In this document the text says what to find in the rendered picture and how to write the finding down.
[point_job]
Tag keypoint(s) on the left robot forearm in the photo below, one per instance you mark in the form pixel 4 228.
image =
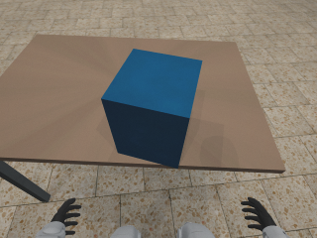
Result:
pixel 54 229

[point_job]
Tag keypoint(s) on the robot right thigh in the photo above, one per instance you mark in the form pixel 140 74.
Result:
pixel 194 230

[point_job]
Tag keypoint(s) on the robot right hand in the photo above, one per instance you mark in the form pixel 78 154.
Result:
pixel 263 217

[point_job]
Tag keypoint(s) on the robot left thigh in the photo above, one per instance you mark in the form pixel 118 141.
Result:
pixel 126 232

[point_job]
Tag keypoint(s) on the right robot forearm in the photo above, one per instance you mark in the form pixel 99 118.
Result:
pixel 273 231

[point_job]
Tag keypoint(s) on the carton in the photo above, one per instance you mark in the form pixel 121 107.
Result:
pixel 148 105

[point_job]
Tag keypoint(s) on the robot thigh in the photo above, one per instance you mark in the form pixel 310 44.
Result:
pixel 194 230
pixel 126 232

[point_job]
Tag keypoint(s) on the table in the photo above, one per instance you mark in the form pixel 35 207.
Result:
pixel 51 109

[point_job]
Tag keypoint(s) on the robot left hand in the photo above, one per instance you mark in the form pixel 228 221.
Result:
pixel 63 214

